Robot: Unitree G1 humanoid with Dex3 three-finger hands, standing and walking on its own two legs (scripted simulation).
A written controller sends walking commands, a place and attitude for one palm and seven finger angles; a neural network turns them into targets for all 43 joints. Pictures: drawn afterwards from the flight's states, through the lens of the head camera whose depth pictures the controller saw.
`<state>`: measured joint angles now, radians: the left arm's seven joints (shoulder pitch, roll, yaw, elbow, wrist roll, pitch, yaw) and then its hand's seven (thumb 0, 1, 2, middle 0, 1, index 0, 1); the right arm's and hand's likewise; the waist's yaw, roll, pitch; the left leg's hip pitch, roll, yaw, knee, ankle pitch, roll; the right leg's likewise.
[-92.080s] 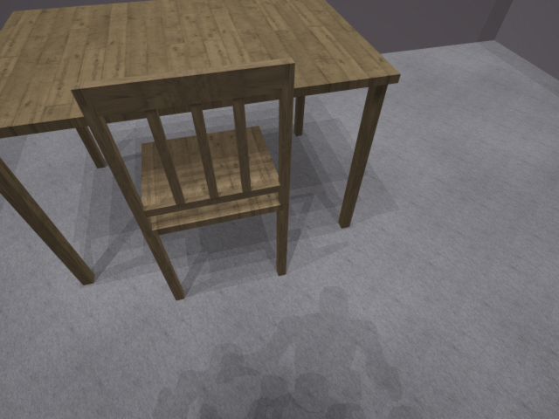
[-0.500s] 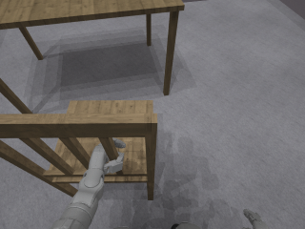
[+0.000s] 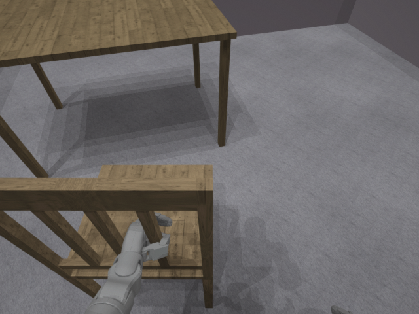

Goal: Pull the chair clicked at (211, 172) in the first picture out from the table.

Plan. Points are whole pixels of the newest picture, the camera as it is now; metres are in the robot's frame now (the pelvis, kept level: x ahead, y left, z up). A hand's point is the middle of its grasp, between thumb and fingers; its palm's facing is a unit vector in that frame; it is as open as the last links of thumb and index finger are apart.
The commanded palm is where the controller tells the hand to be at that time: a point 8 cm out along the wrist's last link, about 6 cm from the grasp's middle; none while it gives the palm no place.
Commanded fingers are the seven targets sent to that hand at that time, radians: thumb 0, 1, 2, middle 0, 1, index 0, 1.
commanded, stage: stop walking, hand still on the chair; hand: left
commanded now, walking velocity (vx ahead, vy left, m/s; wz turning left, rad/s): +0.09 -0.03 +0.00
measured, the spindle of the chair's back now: (114, 239) +0.30 +0.22 -0.08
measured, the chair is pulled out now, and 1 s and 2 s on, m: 0.69 0.70 0.69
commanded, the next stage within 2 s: open the thumb and straighten the fingers in 0.98 s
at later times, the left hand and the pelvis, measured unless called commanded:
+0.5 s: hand (160, 248) +0.27 +0.11 -0.06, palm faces -0.08 -0.99 -0.13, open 5.7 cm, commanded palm +0.25 +0.17 -0.05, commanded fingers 0.00 0.90 0.90 -0.50 -1.45 -0.50 -1.45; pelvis +0.03 +0.02 +0.01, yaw -1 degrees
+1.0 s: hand (161, 247) +0.27 +0.11 -0.06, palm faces -0.04 -0.99 -0.13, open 5.7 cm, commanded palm +0.25 +0.16 -0.05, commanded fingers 0.00 0.90 0.90 -0.50 -1.45 -0.50 -1.45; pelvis +0.05 +0.00 +0.01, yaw +0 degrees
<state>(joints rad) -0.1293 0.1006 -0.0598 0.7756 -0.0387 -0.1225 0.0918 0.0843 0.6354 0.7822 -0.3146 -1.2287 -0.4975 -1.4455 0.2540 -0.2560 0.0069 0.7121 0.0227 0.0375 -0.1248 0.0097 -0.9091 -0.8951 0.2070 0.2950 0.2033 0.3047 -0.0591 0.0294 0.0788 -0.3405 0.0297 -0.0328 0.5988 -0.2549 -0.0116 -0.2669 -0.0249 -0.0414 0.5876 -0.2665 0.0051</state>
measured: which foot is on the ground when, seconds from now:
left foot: down 0.00-1.00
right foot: down 0.00-1.00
